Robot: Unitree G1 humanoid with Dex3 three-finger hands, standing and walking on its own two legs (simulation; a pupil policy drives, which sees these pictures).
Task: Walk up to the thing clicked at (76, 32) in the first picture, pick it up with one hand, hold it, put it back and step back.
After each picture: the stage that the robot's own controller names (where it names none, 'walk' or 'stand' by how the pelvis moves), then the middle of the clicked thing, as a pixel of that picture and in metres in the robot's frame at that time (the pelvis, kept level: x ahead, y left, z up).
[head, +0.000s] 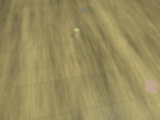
stand; (76, 33) +1.66 +0.09 -0.72
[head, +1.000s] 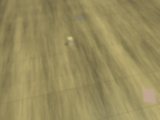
walk; (70, 42) +1.54 +0.26 -0.72
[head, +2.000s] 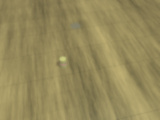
walk; (63, 62) +1.07 +0.26 -0.71
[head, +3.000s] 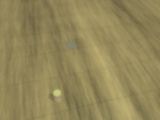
walk; (57, 96) +0.70 +0.20 -0.69
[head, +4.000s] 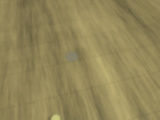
stand; out of the picture +0.47 +0.21 -0.69
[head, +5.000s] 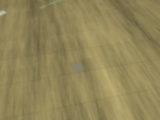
stand; out of the picture +0.43 +0.18 -0.72
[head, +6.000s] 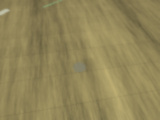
stand; out of the picture +0.43 +0.17 -0.72
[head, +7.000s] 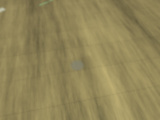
stand; out of the picture +0.44 +0.18 -0.72
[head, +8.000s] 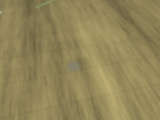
stand; out of the picture +0.44 +0.21 -0.73
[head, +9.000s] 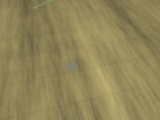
stand; out of the picture +0.43 +0.22 -0.73
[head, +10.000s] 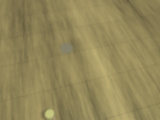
go down; (50, 116) +0.45 +0.22 -0.70
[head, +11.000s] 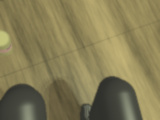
go down; (2, 43) +0.52 +0.25 -0.28
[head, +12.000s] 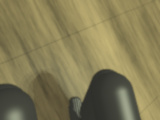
close in; out of the picture +0.50 +0.27 -0.25
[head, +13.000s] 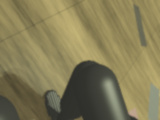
close in; out of the picture +0.49 +0.31 -0.23
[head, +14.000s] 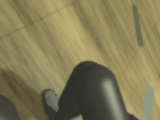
lift; out of the picture +0.48 +0.30 -0.24
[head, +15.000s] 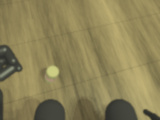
close; (51, 75) +0.48 +0.17 -0.41
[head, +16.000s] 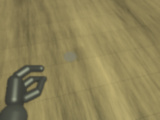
close; out of the picture +0.41 +0.17 -0.67
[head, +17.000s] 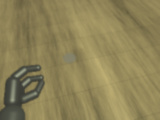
hold; out of the picture +0.42 +0.18 -0.68
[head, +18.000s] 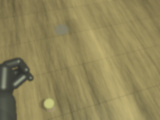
crouch; (50, 105) +0.44 +0.18 -0.61
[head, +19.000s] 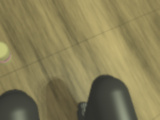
lower; (1, 54) +0.49 +0.22 -0.29
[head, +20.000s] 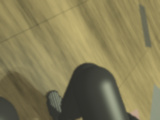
lower; out of the picture +0.47 +0.27 -0.25
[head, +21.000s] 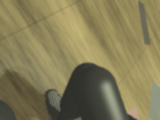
lower; out of the picture +0.47 +0.28 -0.25
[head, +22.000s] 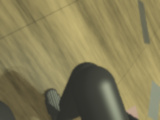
lower; out of the picture +0.47 +0.28 -0.25
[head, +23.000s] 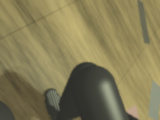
lower; out of the picture +0.47 +0.28 -0.25
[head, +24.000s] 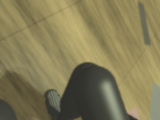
open; out of the picture +0.48 +0.27 -0.24
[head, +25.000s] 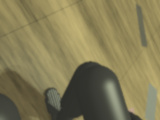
rise; out of the picture +0.46 +0.27 -0.24
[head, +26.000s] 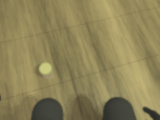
walk; (46, 71) +0.49 +0.18 -0.42
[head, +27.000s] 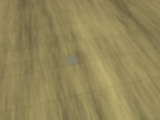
stand; out of the picture +0.41 +0.16 -0.66
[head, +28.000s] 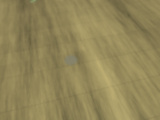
stand; out of the picture +0.43 +0.17 -0.67
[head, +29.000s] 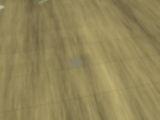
stand; out of the picture +0.42 +0.15 -0.71
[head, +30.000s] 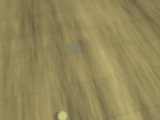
walk; (63, 118) +0.44 +0.14 -0.71
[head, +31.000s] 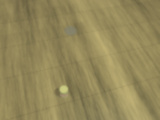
walk; (63, 92) +0.60 +0.12 -0.71
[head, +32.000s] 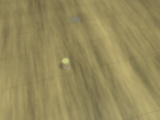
walk; (66, 64) +0.94 +0.22 -0.70
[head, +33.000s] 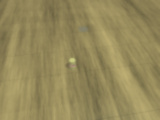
stand; (72, 64) +1.15 +0.15 -0.71
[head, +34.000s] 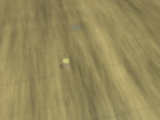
stand; (66, 64) +1.11 +0.19 -0.72
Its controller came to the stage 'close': yes
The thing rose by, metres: 0.01
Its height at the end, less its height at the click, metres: +0.00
